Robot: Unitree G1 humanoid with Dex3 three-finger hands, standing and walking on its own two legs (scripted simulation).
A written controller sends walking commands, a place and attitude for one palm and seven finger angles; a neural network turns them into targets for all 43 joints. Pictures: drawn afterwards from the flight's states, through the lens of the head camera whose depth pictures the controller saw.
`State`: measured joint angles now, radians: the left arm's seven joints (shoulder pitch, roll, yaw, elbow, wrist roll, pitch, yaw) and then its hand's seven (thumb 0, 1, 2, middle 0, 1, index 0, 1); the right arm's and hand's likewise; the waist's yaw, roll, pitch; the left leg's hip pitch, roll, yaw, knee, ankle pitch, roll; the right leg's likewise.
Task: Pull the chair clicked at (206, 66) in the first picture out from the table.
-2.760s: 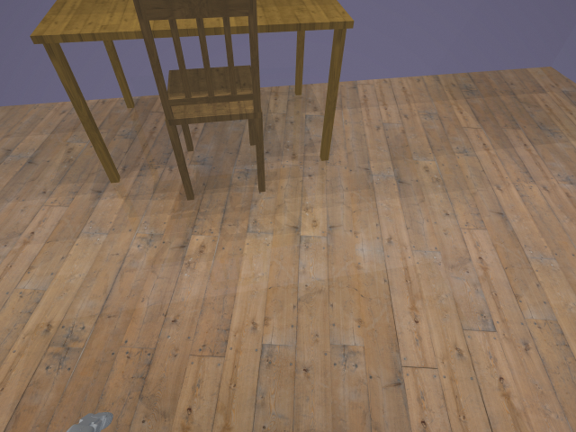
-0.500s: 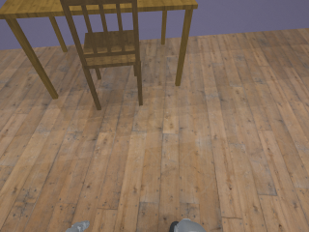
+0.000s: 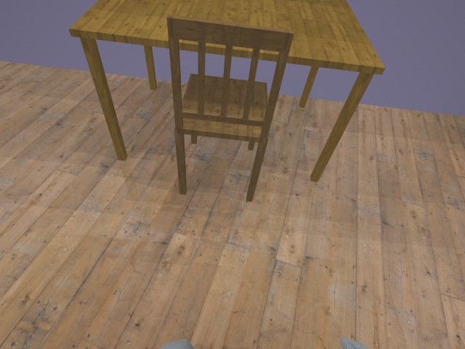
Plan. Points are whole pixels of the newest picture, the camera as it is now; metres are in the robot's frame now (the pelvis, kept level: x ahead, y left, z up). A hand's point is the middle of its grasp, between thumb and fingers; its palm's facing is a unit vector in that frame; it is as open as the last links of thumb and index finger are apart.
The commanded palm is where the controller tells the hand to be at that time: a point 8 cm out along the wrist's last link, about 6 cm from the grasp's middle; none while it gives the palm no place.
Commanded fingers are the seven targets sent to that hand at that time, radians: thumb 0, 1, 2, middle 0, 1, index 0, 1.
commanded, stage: walk to a spot facing it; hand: left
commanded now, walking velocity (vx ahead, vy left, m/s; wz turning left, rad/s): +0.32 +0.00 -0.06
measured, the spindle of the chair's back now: (226, 83) +0.94 +0.10 -0.07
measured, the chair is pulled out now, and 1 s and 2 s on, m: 0.00 0.00 0.00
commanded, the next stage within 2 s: take the last steps up to it in 0.14 s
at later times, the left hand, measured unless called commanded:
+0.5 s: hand (171, 271) +0.29 +0.15 -0.16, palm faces -0.05 -0.98 -0.22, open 7.3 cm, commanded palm none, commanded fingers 0.00 0.90 0.90 -0.20 -0.30 -0.20 -0.30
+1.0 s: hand (156, 266) +0.31 +0.19 -0.17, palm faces +0.10 -0.98 -0.14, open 7.4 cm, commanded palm none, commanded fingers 0.00 0.90 0.90 -0.20 -0.30 -0.20 -0.30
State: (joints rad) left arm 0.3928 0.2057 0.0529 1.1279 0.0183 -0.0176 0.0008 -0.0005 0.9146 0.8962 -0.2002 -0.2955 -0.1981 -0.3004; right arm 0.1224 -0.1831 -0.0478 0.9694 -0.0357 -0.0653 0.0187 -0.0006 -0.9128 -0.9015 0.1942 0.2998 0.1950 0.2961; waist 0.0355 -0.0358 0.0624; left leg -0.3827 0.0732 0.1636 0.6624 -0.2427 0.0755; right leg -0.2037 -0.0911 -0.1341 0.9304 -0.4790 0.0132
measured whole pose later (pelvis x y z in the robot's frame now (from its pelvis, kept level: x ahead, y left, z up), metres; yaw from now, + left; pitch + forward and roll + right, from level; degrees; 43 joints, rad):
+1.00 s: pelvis +0.35 +0.02 +0.01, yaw +2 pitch -1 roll -1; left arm 0.34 0.18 0.06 1.12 0.02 0.00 0.00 0.00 0.91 0.90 -0.20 -0.30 -0.20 -0.30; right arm 0.24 -0.16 -0.04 1.02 -0.03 -0.06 -0.01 0.00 -0.92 -0.90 0.20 0.30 0.20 0.30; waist 0.01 -0.05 0.04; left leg -0.29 0.05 0.16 0.55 -0.26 0.05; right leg -0.36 -0.09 -0.09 1.03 -0.42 -0.02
